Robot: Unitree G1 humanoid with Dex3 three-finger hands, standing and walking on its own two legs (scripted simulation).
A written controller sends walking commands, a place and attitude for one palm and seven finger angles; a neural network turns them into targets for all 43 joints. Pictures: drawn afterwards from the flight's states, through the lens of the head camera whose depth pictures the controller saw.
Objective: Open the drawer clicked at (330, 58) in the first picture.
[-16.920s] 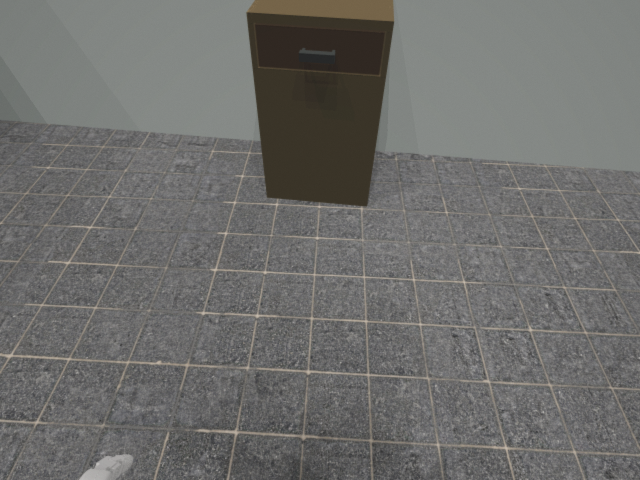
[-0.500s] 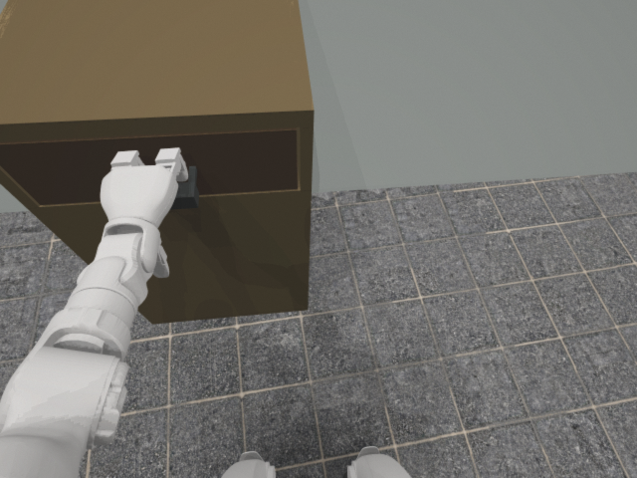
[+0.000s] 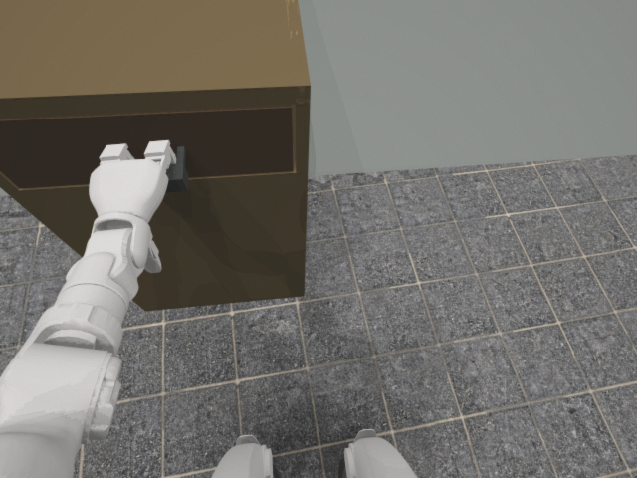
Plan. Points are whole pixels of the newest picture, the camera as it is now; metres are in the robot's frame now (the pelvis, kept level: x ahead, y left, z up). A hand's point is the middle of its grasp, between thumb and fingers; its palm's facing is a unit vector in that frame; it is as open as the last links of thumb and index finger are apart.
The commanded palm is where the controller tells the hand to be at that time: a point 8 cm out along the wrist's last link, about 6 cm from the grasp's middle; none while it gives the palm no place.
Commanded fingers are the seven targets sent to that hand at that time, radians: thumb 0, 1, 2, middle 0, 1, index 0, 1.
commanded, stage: lower the fingers behind the handle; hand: left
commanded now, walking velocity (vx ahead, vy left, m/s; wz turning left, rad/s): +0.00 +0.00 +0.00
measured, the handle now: (143, 167) +0.54 +0.22 +0.00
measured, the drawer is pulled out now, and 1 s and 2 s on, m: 0.00 0.00 0.08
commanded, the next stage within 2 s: close the thumb around the handle in 0.44 s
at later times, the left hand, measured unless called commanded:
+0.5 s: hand (146, 209) +0.48 +0.22 -0.02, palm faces -0.07 -0.03 -1.00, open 13.9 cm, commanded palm +0.46 +0.21 +0.03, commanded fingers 0.00 -0.50 0.30 -0.30 -1.20 -0.30 -1.20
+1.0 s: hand (146, 207) +0.48 +0.22 -0.02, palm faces -0.08 -0.03 -1.00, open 8.3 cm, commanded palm +0.46 +0.21 +0.03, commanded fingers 0.00 0.84 0.88 -0.40 -1.34 -0.40 -1.34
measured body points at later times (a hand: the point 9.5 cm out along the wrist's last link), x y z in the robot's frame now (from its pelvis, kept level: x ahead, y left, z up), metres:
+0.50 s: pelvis +0.00 +0.01 +0.00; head +0.12 +0.01 +0.43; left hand +0.48 +0.22 +0.04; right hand +0.01 -0.27 -0.13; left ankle +0.00 +0.10 -0.67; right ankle +0.00 -0.12 -0.67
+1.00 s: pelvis +0.00 +0.01 +0.00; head +0.12 +0.01 +0.43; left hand +0.48 +0.22 +0.04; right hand +0.01 -0.26 -0.13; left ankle +0.00 +0.10 -0.67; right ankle +0.00 -0.12 -0.67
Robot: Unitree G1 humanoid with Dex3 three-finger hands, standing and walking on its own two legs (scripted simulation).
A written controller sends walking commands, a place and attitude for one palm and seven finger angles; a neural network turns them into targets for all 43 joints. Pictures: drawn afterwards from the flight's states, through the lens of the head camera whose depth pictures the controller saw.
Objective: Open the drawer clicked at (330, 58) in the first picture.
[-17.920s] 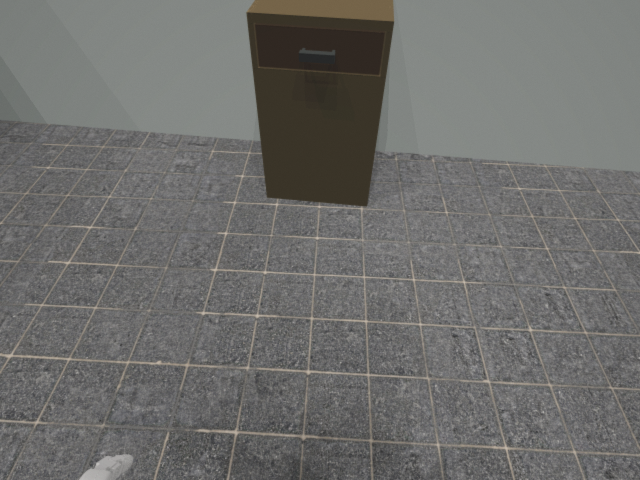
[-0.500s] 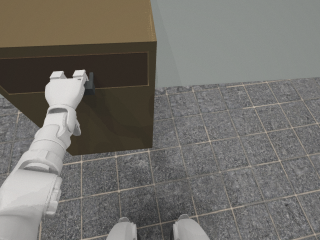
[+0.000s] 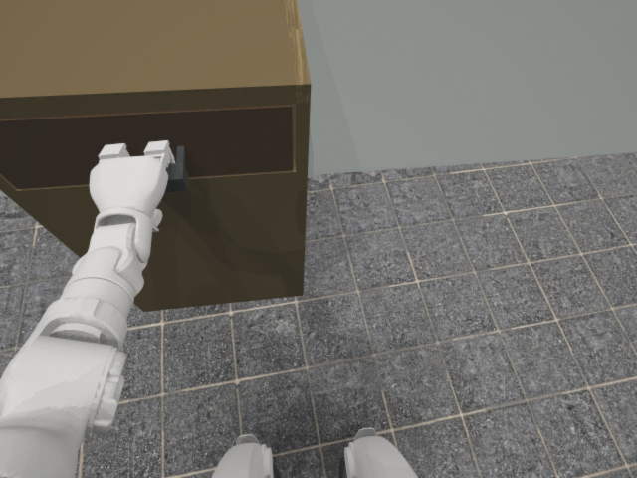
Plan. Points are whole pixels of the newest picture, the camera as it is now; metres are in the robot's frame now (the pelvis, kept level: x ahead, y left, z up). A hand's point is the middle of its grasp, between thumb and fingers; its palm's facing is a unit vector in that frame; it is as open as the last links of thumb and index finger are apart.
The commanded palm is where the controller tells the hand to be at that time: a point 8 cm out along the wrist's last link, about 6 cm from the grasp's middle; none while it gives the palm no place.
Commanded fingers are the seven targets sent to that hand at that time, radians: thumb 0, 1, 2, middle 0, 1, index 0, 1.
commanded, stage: close the thumb around the handle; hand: left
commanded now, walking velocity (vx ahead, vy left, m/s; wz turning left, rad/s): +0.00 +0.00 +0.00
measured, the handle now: (143, 167) +0.54 +0.22 +0.00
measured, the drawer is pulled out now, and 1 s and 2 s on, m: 0.00 0.08 0.19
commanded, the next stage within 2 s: pull the drawer open in 0.24 s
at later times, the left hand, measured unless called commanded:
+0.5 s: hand (146, 214) +0.47 +0.21 -0.02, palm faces -0.06 -0.03 -1.00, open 6.4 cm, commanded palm +0.44 +0.20 +0.03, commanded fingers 0.00 0.90 0.90 -0.40 -1.35 -0.40 -1.35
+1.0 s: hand (142, 260) +0.40 +0.21 -0.02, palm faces -0.03 -0.04 -1.00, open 6.4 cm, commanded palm +0.37 +0.20 +0.03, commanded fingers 0.00 0.90 0.90 -0.40 -1.35 -0.40 -1.35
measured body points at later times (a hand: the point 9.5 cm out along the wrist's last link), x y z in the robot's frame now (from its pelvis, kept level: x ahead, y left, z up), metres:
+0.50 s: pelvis +0.01 +0.00 +0.00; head +0.13 +0.00 +0.44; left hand +0.47 +0.21 +0.04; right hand +0.03 -0.27 -0.13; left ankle +0.00 +0.10 -0.67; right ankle +0.00 -0.12 -0.67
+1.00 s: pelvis +0.01 +0.00 +0.02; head +0.10 -0.01 +0.46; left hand +0.40 +0.21 +0.03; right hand +0.10 -0.26 -0.12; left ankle +0.00 +0.10 -0.67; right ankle +0.00 -0.12 -0.67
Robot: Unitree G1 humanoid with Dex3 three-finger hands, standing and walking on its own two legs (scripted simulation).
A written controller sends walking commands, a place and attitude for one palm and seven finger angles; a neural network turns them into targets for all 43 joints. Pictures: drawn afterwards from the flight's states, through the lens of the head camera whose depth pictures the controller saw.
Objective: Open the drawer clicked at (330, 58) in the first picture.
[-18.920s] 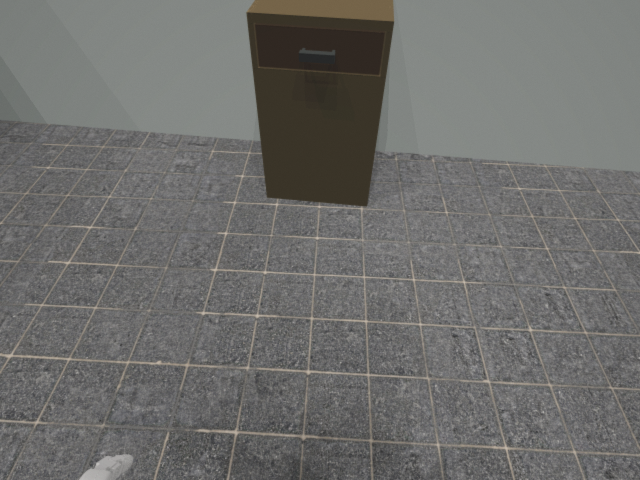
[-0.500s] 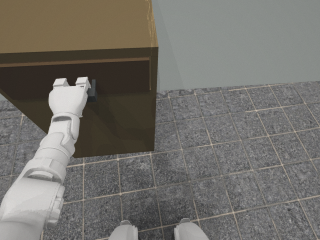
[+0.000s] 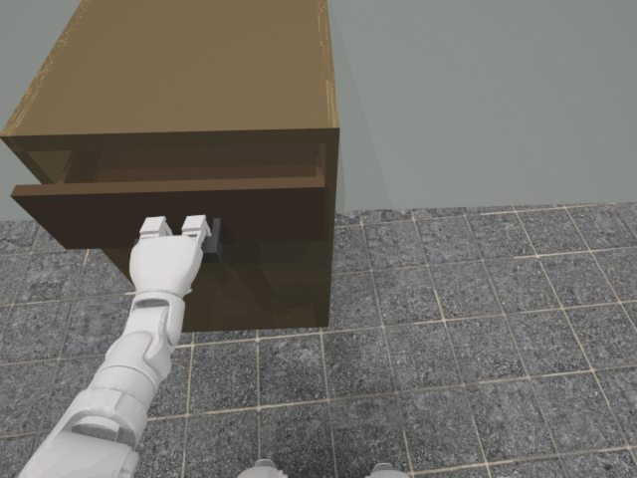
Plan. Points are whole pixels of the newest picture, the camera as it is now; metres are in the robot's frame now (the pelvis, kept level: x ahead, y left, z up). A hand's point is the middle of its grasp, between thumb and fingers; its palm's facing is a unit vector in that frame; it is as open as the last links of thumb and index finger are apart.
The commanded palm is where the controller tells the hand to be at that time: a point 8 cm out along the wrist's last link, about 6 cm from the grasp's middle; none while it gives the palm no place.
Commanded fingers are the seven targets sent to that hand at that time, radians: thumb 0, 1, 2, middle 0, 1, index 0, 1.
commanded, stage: pull the drawer open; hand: left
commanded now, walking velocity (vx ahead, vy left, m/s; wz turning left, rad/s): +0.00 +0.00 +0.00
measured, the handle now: (180, 237) +0.45 +0.22 -0.02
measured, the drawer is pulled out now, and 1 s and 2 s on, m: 0.08 0.19 0.30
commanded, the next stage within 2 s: open the thumb to release the handle in 1.98 s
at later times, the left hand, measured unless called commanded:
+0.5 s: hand (175, 314) +0.33 +0.20 -0.04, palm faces -0.03 -0.04 -1.00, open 6.4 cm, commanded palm +0.30 +0.20 +0.01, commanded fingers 0.00 0.90 0.90 -0.40 -1.35 -0.40 -1.35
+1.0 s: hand (170, 353) +0.28 +0.20 -0.04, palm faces -0.02 -0.06 -1.00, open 6.3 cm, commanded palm +0.25 +0.20 +0.01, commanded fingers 0.00 0.90 0.90 -0.40 -1.35 -0.40 -1.35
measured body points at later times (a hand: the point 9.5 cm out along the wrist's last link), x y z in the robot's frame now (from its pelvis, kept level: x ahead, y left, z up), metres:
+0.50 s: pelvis -0.01 -0.01 +0.00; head +0.06 -0.02 +0.45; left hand +0.33 +0.20 +0.02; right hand +0.10 -0.27 -0.13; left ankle -0.01 +0.10 -0.68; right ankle -0.02 -0.12 -0.68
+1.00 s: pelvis +0.00 -0.01 +0.00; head +0.05 -0.03 +0.45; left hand +0.28 +0.20 +0.02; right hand +0.16 -0.26 -0.11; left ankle -0.01 +0.10 -0.68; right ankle -0.02 -0.12 -0.68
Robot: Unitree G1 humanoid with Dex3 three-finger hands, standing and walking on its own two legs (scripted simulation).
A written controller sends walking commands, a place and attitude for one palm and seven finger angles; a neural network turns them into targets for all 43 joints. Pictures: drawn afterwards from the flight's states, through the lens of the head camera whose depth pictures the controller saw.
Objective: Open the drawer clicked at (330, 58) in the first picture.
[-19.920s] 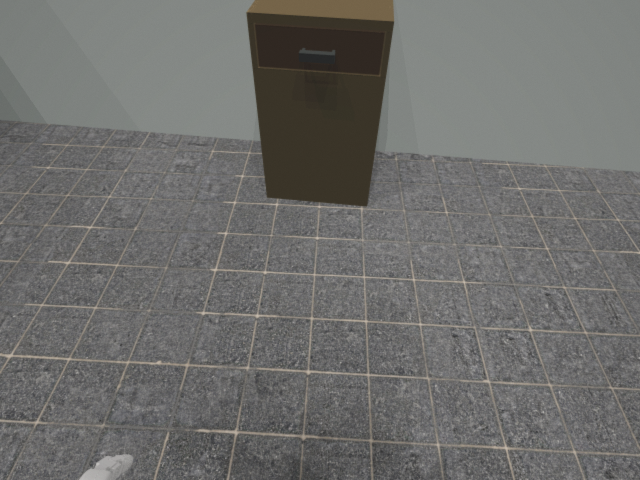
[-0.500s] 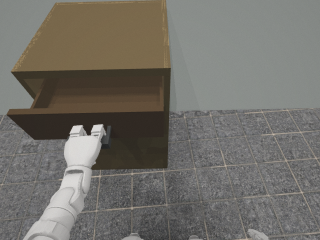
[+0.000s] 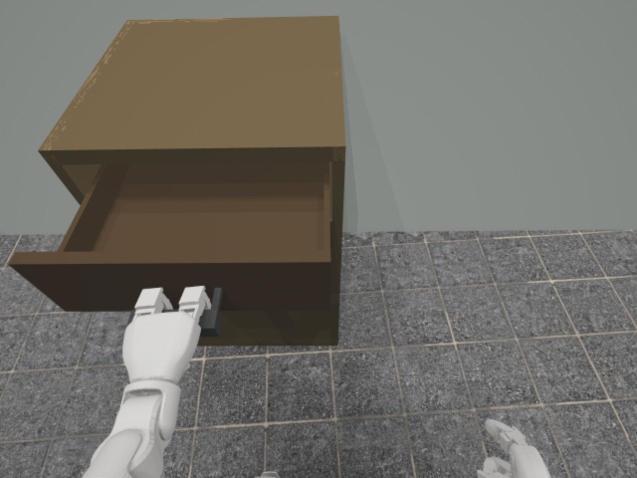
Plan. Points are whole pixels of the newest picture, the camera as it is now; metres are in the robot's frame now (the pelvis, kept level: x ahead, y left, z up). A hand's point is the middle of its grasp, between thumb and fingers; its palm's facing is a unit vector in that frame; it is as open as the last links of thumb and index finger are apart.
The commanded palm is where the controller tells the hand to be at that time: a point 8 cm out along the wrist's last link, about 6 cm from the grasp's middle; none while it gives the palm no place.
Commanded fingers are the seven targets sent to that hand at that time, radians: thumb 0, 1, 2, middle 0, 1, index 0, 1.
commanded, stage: pull the drawer open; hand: left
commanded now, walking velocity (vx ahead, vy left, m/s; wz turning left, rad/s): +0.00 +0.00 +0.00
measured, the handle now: (179, 308) +0.34 +0.22 -0.02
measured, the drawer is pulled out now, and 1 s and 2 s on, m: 0.19 0.30 0.30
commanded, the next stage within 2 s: open the thumb to release the handle in 0.98 s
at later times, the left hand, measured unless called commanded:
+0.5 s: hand (167, 409) +0.21 +0.21 -0.04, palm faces -0.01 -0.09 -1.00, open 6.3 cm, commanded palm +0.18 +0.22 +0.01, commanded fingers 0.00 0.90 0.90 -0.40 -1.35 -0.40 -1.35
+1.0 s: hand (159, 445) +0.17 +0.21 -0.04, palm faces -0.03 -0.10 -0.99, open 6.4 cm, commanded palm +0.12 +0.22 +0.01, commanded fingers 0.00 0.90 0.90 -0.40 -1.35 -0.40 -1.35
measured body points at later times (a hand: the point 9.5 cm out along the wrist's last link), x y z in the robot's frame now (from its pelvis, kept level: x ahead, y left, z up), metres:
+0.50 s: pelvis +0.00 -0.01 -0.01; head +0.05 -0.02 +0.44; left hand +0.21 +0.21 +0.01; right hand +0.19 -0.24 -0.11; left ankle -0.01 +0.11 -0.69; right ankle -0.01 -0.11 -0.69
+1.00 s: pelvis -0.01 -0.02 -0.02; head +0.03 -0.04 +0.43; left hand +0.17 +0.21 +0.02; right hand +0.19 -0.25 -0.12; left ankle -0.01 +0.11 -0.69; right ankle -0.01 -0.11 -0.69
